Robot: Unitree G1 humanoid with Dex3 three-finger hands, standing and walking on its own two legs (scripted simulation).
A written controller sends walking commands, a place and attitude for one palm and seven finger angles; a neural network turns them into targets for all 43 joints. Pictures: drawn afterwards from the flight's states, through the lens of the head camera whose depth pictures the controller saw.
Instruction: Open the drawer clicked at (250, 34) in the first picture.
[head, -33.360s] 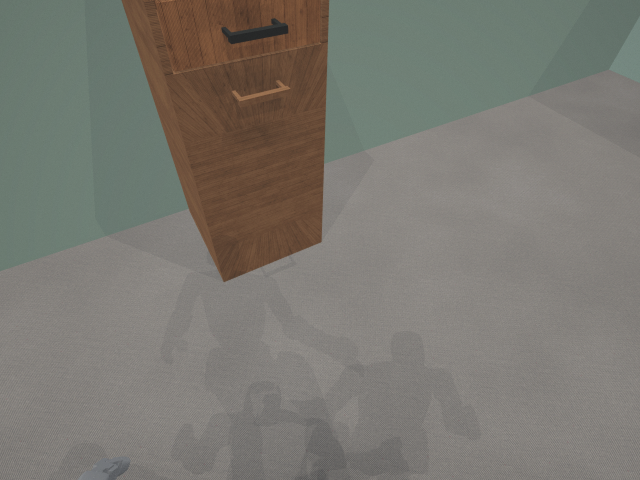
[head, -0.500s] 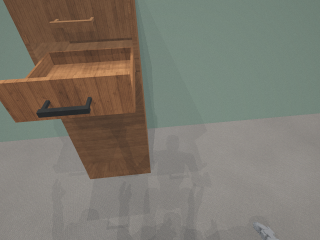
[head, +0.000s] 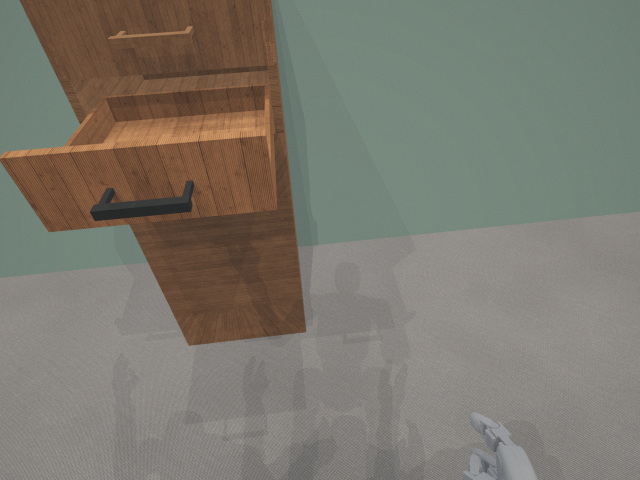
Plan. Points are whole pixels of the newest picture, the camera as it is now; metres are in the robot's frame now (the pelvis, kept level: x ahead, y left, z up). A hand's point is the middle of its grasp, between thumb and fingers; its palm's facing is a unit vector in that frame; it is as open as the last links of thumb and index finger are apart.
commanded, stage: stop stepping back and stand still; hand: left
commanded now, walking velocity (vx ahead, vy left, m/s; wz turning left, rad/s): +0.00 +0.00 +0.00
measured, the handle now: (145, 199) +0.49 +0.29 +0.13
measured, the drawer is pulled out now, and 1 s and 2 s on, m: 0.30 0.30 0.30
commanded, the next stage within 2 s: let the arm hang, fingers relaxed in 0.10 s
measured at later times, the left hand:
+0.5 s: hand out of the picture +0.07 +0.16 -0.16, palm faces -0.02 -0.98 -0.21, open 7.3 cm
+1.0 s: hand out of the picture -0.06 +0.17 -0.16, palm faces +0.08 -0.97 -0.25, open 7.3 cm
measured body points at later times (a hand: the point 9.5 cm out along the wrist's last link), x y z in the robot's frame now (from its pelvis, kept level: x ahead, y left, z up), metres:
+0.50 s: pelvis -0.02 -0.01 -0.02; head -0.03 -0.03 +0.43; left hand +0.07 +0.21 -0.14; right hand +0.07 -0.27 -0.15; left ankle +0.03 +0.11 -0.71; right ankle -0.02 -0.11 -0.73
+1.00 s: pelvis -0.03 -0.01 +0.01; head -0.03 -0.04 +0.46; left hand -0.06 +0.22 -0.14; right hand -0.01 -0.23 -0.16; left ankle +0.00 +0.10 -0.73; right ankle -0.02 -0.11 -0.73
